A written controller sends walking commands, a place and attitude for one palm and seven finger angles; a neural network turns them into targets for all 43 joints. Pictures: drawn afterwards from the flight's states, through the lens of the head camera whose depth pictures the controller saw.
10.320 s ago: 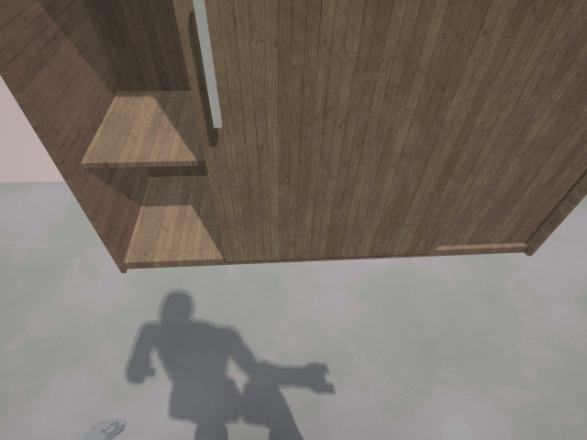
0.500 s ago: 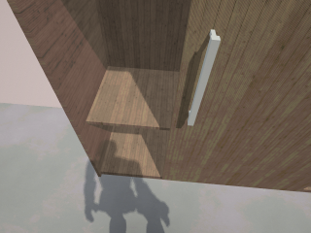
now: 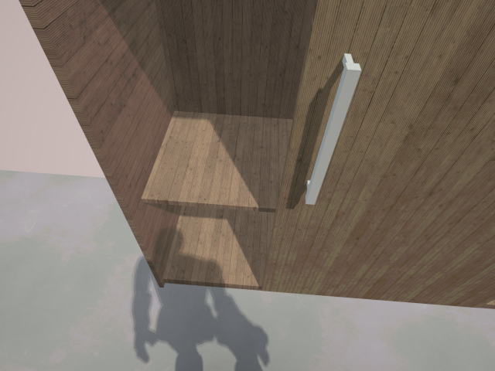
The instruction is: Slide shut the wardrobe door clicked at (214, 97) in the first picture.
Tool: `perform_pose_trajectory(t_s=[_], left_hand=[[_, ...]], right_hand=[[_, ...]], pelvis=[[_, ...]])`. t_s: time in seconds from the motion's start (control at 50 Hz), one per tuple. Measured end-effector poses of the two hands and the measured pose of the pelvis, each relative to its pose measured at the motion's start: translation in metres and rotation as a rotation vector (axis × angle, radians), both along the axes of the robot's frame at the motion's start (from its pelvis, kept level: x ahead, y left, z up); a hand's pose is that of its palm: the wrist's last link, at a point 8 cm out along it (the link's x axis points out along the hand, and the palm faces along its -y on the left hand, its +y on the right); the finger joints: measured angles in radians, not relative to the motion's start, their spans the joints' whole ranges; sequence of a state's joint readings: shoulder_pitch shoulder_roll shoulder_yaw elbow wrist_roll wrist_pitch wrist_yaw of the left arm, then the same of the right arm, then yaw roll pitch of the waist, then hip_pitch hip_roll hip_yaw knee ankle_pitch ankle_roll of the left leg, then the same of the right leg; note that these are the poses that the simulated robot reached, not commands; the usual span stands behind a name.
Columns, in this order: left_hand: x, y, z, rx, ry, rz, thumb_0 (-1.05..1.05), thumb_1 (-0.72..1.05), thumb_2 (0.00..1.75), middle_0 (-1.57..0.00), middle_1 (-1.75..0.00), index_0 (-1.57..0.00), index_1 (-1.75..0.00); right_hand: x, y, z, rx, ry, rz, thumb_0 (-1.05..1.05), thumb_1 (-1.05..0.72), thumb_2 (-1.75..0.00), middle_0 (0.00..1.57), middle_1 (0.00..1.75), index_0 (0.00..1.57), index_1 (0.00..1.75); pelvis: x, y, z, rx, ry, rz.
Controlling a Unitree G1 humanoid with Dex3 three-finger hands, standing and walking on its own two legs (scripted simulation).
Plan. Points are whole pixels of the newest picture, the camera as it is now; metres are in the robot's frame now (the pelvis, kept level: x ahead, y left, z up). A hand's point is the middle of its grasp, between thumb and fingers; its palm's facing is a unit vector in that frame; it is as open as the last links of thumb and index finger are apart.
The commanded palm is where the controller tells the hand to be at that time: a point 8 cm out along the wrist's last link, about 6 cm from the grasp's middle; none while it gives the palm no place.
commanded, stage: look again from close up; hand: right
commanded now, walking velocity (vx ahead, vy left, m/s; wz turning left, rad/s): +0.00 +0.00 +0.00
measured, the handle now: (325, 141) +0.50 -0.11 +0.11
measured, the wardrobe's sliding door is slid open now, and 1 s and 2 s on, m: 0.41 0.41 0.41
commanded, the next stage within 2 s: raise the hand with hooked fingers in 0.20 s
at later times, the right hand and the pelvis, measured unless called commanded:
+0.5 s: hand (381, 356) +0.17 -0.18 -0.02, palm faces +0.22 +0.96 -0.16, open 7.5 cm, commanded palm +0.10 -0.23 -0.04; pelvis -0.02 +0.00 -0.01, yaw -2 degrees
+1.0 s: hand (410, 364) +0.15 -0.20 +0.03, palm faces -0.07 +0.99 -0.09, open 10.3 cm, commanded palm +0.12 -0.27 +0.02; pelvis -0.08 -0.01 -0.06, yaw -3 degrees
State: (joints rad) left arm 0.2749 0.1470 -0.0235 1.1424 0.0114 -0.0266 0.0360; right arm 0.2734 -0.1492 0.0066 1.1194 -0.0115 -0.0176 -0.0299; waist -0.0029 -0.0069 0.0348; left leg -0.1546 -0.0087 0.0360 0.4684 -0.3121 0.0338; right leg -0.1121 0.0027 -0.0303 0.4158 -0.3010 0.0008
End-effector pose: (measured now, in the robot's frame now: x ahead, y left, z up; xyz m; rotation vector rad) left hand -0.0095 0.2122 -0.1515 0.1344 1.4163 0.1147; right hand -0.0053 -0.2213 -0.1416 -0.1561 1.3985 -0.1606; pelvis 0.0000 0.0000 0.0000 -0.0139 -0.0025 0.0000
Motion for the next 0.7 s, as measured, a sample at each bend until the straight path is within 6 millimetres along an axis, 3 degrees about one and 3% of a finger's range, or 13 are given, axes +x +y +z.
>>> perform_pose_trajectory(t_s=[0.32,0.34,0.42,0.5,0.54,0.6,0.64,0.7], left_hand=[[-0.003,0.007,0.0,-0.002,0.011,-0.003,0.0,0.91,0.9,-0.2,-0.3,-0.2,-0.3],[-0.001,0.011,0.002,0.009,-0.017,0.001,0.01,0.92,0.9,-0.2,-0.3,-0.2,-0.3],[0.032,0.029,0.011,0.076,-0.287,0.006,0.02,0.93,0.9,-0.2,-0.3,-0.2,-0.3],[0.083,0.043,0.026,0.113,-0.572,-0.021,0.02,0.92,0.9,-0.2,-0.3,-0.2,-0.3],[0.107,0.047,0.039,0.123,-0.7,-0.037,0.01,0.92,0.9,-0.2,-0.3,-0.2,-0.3],[0.135,0.05,0.061,0.132,-0.847,-0.074,0.01,0.91,0.9,-0.2,-0.3,-0.2,-0.3],[0.149,0.05,0.074,0.138,-0.916,-0.111,0.01,0.91,0.9,-0.2,-0.3,-0.2,-0.3],[0.163,0.046,0.086,0.148,-0.979,-0.157,0.01,0.91,0.9,-0.2,-0.3,-0.2,-0.3]], right_hand=[[-0.011,0.013,-0.001,0.005,0.008,-0.019,0.01,-0.91,-0.9,0.2,0.3,0.2,0.3],[-0.005,0.01,0.004,-0.005,-0.032,-0.057,0.02,-0.93,-0.9,0.2,0.3,0.2,0.3],[0.064,-0.015,0.063,-0.105,-0.496,-0.094,0.04,-0.94,-0.89,0.21,0.32,0.21,0.32],[0.142,-0.01,0.139,-0.087,-0.989,-0.005,0.04,-0.88,-0.87,0.2,0.35,0.2,0.35],[0.168,-0.002,0.165,-0.034,-1.202,0.056,0.03,-0.84,-0.85,0.2,0.37,0.2,0.37],[0.176,0.01,0.174,0.098,-1.414,0.135,0.02,-0.77,-0.83,0.21,0.41,0.21,0.41],[0.164,0.013,0.162,0.168,-1.444,0.183,0.01,-0.72,-0.81,0.21,0.43,0.21,0.43],[0.131,0.006,0.133,0.205,-1.338,0.18,0.01,-0.64,-0.78,0.22,0.48,0.22,0.48]], pelvis=[[-0.003,0.009,0.0,0.005,0.003,-0.007],[-0.004,0.008,-0.001,0.008,0.003,-0.001],[-0.01,0.004,-0.004,0.005,0.011,-0.014],[-0.024,0.0,-0.01,0.0,0.04,-0.034],[-0.032,0.001,-0.016,-0.005,0.07,-0.029],[-0.044,0.005,-0.028,-0.014,0.111,-0.01],[-0.05,0.008,-0.035,-0.016,0.123,-0.005],[-0.058,0.008,-0.044,-0.011,0.126,-0.008]])
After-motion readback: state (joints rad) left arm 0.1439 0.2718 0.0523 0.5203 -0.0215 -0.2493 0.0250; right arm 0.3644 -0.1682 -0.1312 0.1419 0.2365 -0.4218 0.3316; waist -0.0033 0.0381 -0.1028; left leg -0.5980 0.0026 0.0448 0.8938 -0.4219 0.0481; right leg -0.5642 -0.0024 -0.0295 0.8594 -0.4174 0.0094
